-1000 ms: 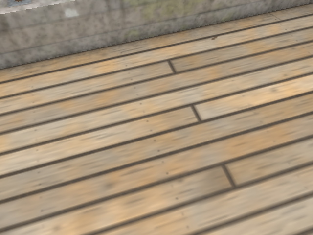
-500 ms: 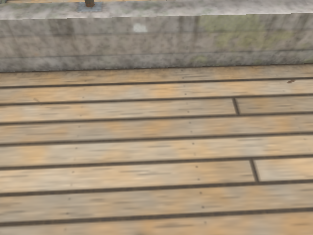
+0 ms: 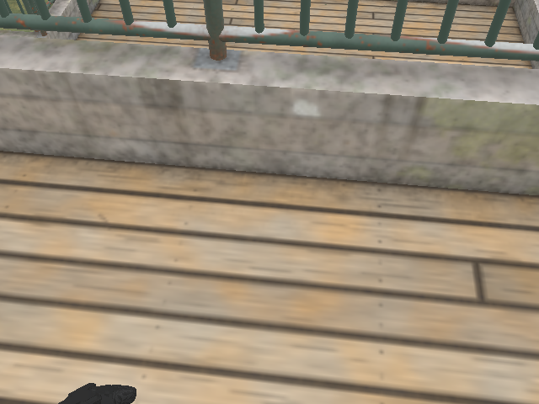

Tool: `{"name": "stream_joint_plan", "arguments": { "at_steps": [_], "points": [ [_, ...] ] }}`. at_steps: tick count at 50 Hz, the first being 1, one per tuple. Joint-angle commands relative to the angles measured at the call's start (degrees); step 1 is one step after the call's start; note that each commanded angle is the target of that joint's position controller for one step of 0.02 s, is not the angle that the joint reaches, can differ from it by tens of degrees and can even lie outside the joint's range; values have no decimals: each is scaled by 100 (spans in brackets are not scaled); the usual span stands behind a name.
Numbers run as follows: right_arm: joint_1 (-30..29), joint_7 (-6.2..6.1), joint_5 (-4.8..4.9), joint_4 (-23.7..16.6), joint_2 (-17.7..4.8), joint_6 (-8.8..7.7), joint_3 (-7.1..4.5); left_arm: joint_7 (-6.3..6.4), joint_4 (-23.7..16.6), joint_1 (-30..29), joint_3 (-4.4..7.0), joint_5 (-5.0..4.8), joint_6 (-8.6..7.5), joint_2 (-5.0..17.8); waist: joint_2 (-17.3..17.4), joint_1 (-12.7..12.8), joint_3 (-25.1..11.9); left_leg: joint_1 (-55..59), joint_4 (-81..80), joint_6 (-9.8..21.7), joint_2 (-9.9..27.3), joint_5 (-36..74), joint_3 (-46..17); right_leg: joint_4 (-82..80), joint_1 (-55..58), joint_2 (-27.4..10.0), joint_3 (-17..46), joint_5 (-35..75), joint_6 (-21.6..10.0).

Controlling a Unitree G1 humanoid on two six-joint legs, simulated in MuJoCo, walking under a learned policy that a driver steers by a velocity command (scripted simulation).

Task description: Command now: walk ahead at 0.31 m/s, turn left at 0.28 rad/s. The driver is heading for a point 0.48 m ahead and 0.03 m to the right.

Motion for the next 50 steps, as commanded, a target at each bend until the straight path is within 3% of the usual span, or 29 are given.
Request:
{"name": "stream_joint_plan", "arguments": {
  "at_steps": [1,2,3,4,5,7,10,12,15,17,18,19,20,21,22,23,25,29,50],
  "points": [
    [826,-106,-91,-234,-553,2,-67,23,23,1534,377,-183,63,1087,-684,432,-1703,-2244,3299,-123,147,-426,148,-754,3294,-2562,3325,3371,-1429],
    [354,-70,-139,-227,-455,28,-42,2,18,1242,244,-210,43,600,-218,471,-1035,-2313,3151,-191,270,-158,171,-828,2688,-2212,2419,3583,-1293],
    [134,-42,-129,-271,-345,57,-15,-1,49,1063,163,-178,38,367,-172,403,-754,-2290,2771,-230,452,-11,212,-999,2326,-1886,1806,3655,-1045],
    [-69,3,-184,-330,-313,118,-7,21,150,1097,133,-195,8,332,-448,390,-576,-2253,2410,-280,564,110,234,-1154,2105,-1662,1440,3750,-932],
    [-9,44,-209,-289,-267,193,9,18,224,1074,149,-186,-5,420,-637,318,-565,-2008,2324,-343,503,235,344,-1248,1866,-1496,1146,3927,-892],
    [26,78,-167,-256,-199,268,26,5,339,1150,156,-171,-57,514,-659,226,-789,-1724,2047,-406,393,451,382,-1270,1772,-1423,863,4393,-944],
    [-222,68,-170,-223,-42,336,124,16,442,986,111,-149,-33,493,-677,140,-800,-1458,1001,-481,527,706,589,-1338,1527,-1289,472,4120,-943],
    [-509,54,-161,-209,46,371,207,14,534,1031,102,-149,15,521,-857,237,-795,-1066,246,-485,622,981,815,-1362,1356,-1169,317,3682,-870],
    [-784,3,-130,-154,-2,388,258,12,695,1244,124,-160,132,605,-882,397,-768,-692,-472,-465,668,1161,985,-1329,1308,-1199,511,2504,-858],
    [-805,-36,-156,-73,44,345,303,47,733,1139,114,-209,233,595,-661,281,-607,-188,-1454,-361,700,1582,1035,-1202,1017,-1132,623,1093,-689],
    [-899,-68,-199,-65,-64,304,308,69,776,1251,95,-186,268,527,-401,300,-476,99,-1960,-295,890,1927,747,-1161,772,-1036,694,290,-464],
    [-842,-115,-246,-45,-323,247,278,71,756,1377,58,-155,278,393,9,387,-486,410,-2137,-187,1505,2561,76,-955,534,-841,636,-361,-234],
    [-1097,-136,-182,-48,-644,235,231,57,840,1934,35,-208,298,176,627,830,-383,165,-2131,129,2015,3134,-429,-989,594,-318,285,-1174,-85],
    [-1236,-98,-65,24,-363,230,283,100,1086,1998,-4,-217,387,124,608,716,-346,-735,-2279,241,1967,2314,-358,-1194,1472,-279,191,-1187,-16],
    [-1352,-75,-63,55,-177,211,330,122,1121,1778,43,-201,433,272,532,661,-25,-1040,-2378,71,1634,1784,-204,-1197,1624,-290,264,-911,26],
    [-1318,-78,-70,132,-121,199,349,120,1141,1645,79,-190,446,370,518,589,-7,-1055,-2419,-43,1454,1657,-63,-1188,1726,-361,311,-662,16],
    [-1145,-127,-48,334,-120,176,352,101,1222,1617,96,-188,451,383,526,570,-16,-833,-2422,-110,1298,1827,84,-1220,1695,-481,383,-442,-8],
    [-1073,-141,-47,550,-87,158,349,145,1493,1608,67,-198,426,246,103,516,-80,-485,-2306,-62,1305,2290,152,-1315,1641,-514,394,-365,33],
    [-711,-189,-60,1351,137,194,436,241,2273,1687,-24,-197,501,26,-26,486,79,-524,-2442,-72,1203,2097,262,-1295,1722,-593,411,-368,29]
  ]
}}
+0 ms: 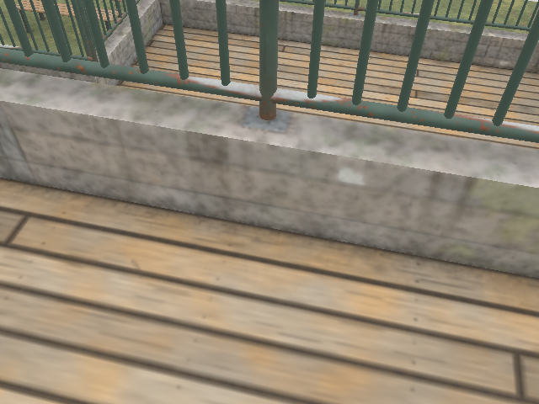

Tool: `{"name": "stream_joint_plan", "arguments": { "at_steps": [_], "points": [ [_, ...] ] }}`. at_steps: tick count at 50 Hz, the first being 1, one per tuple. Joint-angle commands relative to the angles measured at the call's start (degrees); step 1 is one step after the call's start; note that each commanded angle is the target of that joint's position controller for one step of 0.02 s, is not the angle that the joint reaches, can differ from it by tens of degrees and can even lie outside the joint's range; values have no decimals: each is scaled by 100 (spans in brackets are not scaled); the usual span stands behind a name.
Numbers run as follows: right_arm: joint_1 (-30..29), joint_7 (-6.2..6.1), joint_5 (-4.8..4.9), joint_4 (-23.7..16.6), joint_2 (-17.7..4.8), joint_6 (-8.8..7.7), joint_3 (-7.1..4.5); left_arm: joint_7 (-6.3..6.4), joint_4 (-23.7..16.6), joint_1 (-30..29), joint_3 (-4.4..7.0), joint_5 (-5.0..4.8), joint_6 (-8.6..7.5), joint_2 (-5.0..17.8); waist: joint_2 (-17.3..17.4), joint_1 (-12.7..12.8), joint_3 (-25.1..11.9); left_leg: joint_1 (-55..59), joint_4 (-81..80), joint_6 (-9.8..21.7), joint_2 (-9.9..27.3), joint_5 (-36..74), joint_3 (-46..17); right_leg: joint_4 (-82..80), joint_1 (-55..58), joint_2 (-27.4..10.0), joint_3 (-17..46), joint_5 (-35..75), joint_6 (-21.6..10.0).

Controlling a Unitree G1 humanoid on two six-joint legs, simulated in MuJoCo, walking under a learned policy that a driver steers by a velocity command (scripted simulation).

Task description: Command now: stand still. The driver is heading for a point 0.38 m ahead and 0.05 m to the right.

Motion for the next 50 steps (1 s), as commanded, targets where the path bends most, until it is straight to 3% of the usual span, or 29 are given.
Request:
{"name": "stream_joint_plan", "arguments": {
  "at_steps": [1,22,48,50],
  "points": [
    [251,-18,-2,-39,-516,-27,-72,22,6,370,57,1,-24,444,69,8,200,-206,-439,122,701,562,-679,-334,-134,-489,489,398,-149],
    [571,-26,-7,172,-252,-16,-55,50,230,633,23,6,-60,190,42,-20,297,-276,-404,96,664,325,-630,-349,-303,-478,524,250,-178],
    [824,-43,-11,217,-68,-33,-56,61,257,827,42,4,-96,35,46,-25,343,-277,-296,58,670,441,-578,-343,-309,-467,551,347,-218],
    [860,-39,-25,215,-89,-15,-72,54,263,889,66,19,-82,70,34,-13,272,-313,-297,89,532,-491,-526,-391,-316,-347,528,-584,-254]
  ]
}}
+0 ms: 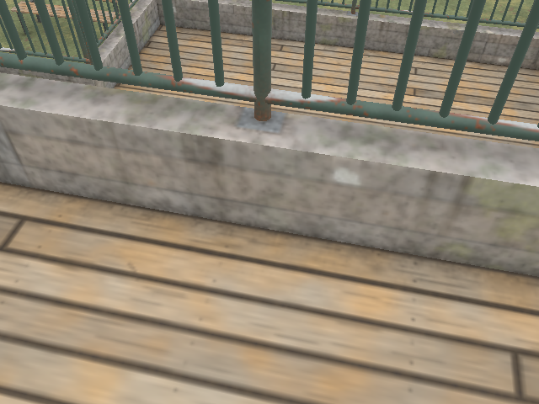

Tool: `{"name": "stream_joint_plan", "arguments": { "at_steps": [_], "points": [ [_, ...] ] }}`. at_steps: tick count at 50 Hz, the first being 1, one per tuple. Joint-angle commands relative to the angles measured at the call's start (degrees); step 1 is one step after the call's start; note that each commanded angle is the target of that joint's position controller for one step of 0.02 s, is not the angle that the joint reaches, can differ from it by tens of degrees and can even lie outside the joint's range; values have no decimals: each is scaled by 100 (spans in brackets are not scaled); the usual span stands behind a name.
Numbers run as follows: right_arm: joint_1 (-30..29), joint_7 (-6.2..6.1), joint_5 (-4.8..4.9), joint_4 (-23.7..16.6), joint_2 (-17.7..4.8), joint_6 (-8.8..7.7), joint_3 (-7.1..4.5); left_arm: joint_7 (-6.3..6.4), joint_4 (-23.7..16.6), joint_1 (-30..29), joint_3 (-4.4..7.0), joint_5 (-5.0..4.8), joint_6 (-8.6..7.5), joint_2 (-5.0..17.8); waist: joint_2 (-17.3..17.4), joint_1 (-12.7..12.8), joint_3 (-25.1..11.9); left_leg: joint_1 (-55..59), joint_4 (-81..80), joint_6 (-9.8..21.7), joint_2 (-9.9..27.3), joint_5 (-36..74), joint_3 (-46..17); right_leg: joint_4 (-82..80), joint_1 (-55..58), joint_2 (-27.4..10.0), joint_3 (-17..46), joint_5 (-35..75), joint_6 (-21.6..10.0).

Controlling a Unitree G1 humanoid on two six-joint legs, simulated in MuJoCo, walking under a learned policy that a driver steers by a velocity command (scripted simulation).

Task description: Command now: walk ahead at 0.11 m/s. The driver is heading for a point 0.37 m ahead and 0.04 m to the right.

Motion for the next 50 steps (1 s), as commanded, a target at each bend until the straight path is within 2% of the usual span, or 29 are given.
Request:
{"name": "stream_joint_plan", "arguments": {
  "at_steps": [1,4,6,7,8,10,12,13,14,15,16,17,18,20,23,28,29,31,33,34,35,36,37,38,39,40,43,47,50],
  "points": [
    [439,-3,-15,-65,-491,18,-103,-1,-28,555,122,17,22,520,-45,23,401,-387,-280,255,328,-1098,-437,-433,-322,-350,506,-1268,-253],
    [260,68,-86,-305,-427,34,-140,-40,-123,756,210,26,72,630,-308,160,974,-1371,307,412,124,-2500,-352,-631,-572,-594,1126,-3081,-629],
    [-38,138,-149,-539,-168,-73,-97,-34,-28,1190,315,34,43,831,-836,334,967,-1910,1329,317,-63,-1575,179,-1262,-67,-1338,2204,-3445,-1025],
    [-198,172,-194,-658,-219,-142,-108,-39,-25,1195,373,48,23,923,-878,347,1003,-1949,1740,285,92,-1151,343,-1507,-128,-1711,2580,-3317,-1213],
    [-272,207,-182,-748,-324,-205,-145,-56,-77,1091,399,59,-9,943,-730,292,968,-1907,1918,283,208,-1132,314,-1605,-244,-1805,2649,-3088,-1274],
    [-85,277,-129,-808,-320,-305,-178,-90,-205,742,431,52,-78,976,-635,47,903,-1451,1617,322,266,-1289,326,-1485,-536,-1648,2249,-2686,-1162],
    [749,278,-43,-546,-171,-375,-197,-113,-367,209,438,-26,-116,907,-534,-432,918,265,491,390,-25,-799,578,-904,-1602,-1094,1438,-2333,-885],
    [1324,238,-43,-341,-287,-393,-260,-123,-469,30,420,-8,-164,802,-193,-645,854,1172,103,399,12,-769,335,-239,-2185,-761,1025,-2032,-738],
    [2045,166,-105,-227,-750,-439,-385,-172,-663,-191,311,-16,-239,423,1022,-931,622,1886,-960,615,1238,-1965,-1554,1540,-2929,-88,146,-1557,-470],
    [2625,176,-63,-65,-1263,-382,-525,-229,-886,-230,309,74,-287,405,1815,-945,589,2018,-1607,1085,2270,-2689,-3420,2961,-3705,249,-285,-1830,-421],
    [2090,157,-99,-196,-987,-340,-461,-287,-900,-368,376,225,-297,710,881,-608,928,1465,-1532,1189,2292,-2696,-3334,3799,-3807,-133,59,-1534,-496],
    [1556,179,-93,-400,-878,-369,-418,-342,-914,-412,356,197,-335,575,440,-371,1029,1093,-1560,1126,2095,-2300,-2828,3976,-3763,-306,185,-1013,-506],
    [1208,187,-86,-528,-823,-416,-394,-384,-886,-381,341,138,-376,483,288,-204,972,958,-1650,1026,1864,-1656,-2332,3947,-3584,-420,215,-557,-457],
    [1093,161,-58,-551,-619,-514,-306,-445,-867,-393,385,147,-350,551,266,-62,782,1022,-1684,879,1512,-283,-1504,3761,-3390,-470,78,-57,-320],
    [1505,123,-61,-361,-557,-581,-247,-456,-970,-620,393,102,-237,482,430,-32,578,1327,-1394,722,1322,2000,-517,3718,-3529,-300,-165,231,-269],
    [1491,66,-64,-290,-482,-587,-106,-397,-1423,-1737,210,47,-237,217,599,-139,816,487,-993,501,953,4496,387,1648,-2312,157,-840,833,-269],
    [1558,45,-62,-245,-587,-599,-112,-365,-1387,-1618,211,29,-241,298,713,-108,672,499,-722,476,986,5098,390,1425,-1864,302,-928,920,-323],
    [1445,-4,-37,-224,-811,-647,-151,-268,-1145,-828,285,-12,-270,595,888,231,217,624,91,382,1099,6046,306,1215,-908,531,-835,1065,-538],
    [1080,0,58,-274,-925,-644,-181,-195,-719,421,408,81,-388,863,750,859,-304,593,1721,301,981,5181,338,212,314,292,-502,2047,-750],
    [1197,17,122,-357,-732,-639,-135,-173,-567,944,499,218,-452,1231,273,910,-792,-181,3141,258,640,2739,461,457,1422,-663,266,3702,-935],
    [2263,11,288,-272,-40,-532,-46,-214,-604,968,551,246,-451,1580,-922,320,-1739,-1367,5350,122,-189,-2634,458,947,2707,-2548,2288,7154,-1977],
    [2177,2,170,-187,-464,-411,-164,-245,-716,676,574,-84,-367,1497,-144,353,-2015,-1345,5644,118,-66,-2055,-197,407,2092,-2465,2542,5920,-2253],
    [1473,39,-1,-398,-537,-371,-190,-216,-882,-107,485,-154,-324,1199,-179,206,-1006,-1619,5475,92,127,-1611,-128,-173,1075,-2178,2166,4423,-2110],
    [1067,73,-131,-501,-515,-357,-210,-195,-941,-491,381,-127,-317,843,-53,92,-384,-1646,5109,85,282,-1314,-93,-553,351,-1890,1791,3714,-1852],
    [911,100,-191,-515,-512,-306,-240,-155,-911,-529,316,-95,-336,639,23,-3,-143,-1447,4778,60,399,-1153,-109,-742,-83,-1673,1410,3730,-1670],
    [1004,135,-227,-476,-349,-209,-213,-122,-846,-531,244,-85,-338,464,10,-156,-94,-990,4349,20,474,-1051,-99,-853,-530,-1460,1004,3626,-1481],
    [1176,102,-174,-377,-10,-2,-133,-95,-721,-441,188,6,-391,589,-140,-373,-183,-364,3153,-79,375,-1127,91,-828,-924,-1157,511,3660,-1205],
    [548,-1,-157,-489,-247,166,-128,-100,-647,-232,180,5,-348,796,-516,-173,-225,-337,1938,-89,332,-950,177,-1107,-834,-1116,694,1287,-1034],
    [206,31,-140,-515,-229,174,-100,-94,-624,-244,160,-40,-233,745,-488,-98,103,-243,1464,-103,345,-694,180,-1368,-1129,-1138,948,-541,-918]
  ]
}}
